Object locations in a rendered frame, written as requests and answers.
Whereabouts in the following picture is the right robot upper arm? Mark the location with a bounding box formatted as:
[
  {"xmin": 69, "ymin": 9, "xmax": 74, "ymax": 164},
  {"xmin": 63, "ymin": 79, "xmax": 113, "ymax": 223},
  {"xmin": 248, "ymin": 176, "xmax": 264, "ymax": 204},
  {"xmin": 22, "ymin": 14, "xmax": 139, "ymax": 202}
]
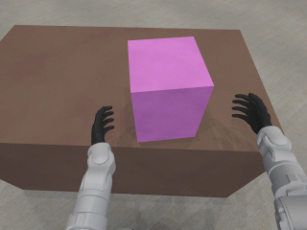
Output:
[{"xmin": 273, "ymin": 195, "xmax": 307, "ymax": 230}]

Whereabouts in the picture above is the robot left forearm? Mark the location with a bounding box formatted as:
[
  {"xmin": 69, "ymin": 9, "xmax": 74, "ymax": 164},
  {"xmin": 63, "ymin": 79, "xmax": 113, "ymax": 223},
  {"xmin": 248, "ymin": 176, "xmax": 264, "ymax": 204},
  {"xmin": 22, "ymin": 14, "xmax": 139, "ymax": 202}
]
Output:
[{"xmin": 64, "ymin": 142, "xmax": 116, "ymax": 230}]

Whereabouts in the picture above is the left robot hand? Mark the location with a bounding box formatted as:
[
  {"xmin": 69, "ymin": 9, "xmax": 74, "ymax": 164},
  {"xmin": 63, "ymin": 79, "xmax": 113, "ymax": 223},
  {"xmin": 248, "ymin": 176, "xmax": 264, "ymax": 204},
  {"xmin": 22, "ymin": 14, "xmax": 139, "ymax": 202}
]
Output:
[{"xmin": 91, "ymin": 105, "xmax": 115, "ymax": 146}]

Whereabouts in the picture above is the right robot hand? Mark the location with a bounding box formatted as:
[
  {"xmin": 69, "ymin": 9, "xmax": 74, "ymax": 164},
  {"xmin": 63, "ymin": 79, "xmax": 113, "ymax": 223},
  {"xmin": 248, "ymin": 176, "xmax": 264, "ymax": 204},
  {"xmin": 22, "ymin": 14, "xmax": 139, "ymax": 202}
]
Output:
[{"xmin": 231, "ymin": 93, "xmax": 272, "ymax": 134}]

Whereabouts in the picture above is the carton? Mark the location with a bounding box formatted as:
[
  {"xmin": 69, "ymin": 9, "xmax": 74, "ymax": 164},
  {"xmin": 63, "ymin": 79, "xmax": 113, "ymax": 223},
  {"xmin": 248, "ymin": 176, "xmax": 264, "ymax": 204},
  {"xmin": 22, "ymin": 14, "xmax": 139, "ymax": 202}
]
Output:
[{"xmin": 128, "ymin": 36, "xmax": 214, "ymax": 143}]

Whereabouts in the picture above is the robot right forearm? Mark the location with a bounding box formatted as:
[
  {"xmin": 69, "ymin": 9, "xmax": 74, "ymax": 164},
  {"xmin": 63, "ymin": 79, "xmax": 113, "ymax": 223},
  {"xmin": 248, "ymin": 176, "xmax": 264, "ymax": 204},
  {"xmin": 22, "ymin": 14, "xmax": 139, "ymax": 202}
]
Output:
[{"xmin": 256, "ymin": 126, "xmax": 307, "ymax": 199}]

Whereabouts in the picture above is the pedestal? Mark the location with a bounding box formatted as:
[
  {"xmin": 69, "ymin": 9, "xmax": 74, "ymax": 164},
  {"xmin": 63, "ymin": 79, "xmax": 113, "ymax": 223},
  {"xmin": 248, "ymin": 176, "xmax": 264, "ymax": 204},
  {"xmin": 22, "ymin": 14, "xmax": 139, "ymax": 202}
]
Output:
[{"xmin": 0, "ymin": 25, "xmax": 285, "ymax": 198}]

